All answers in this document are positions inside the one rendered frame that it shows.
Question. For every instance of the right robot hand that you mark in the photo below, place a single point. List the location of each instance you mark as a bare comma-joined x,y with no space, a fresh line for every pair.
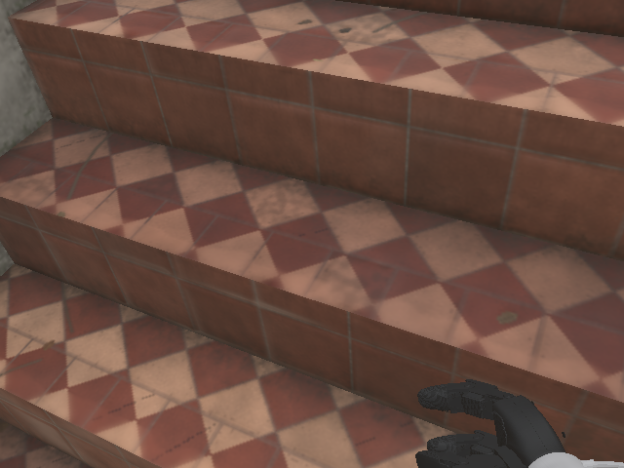
522,432

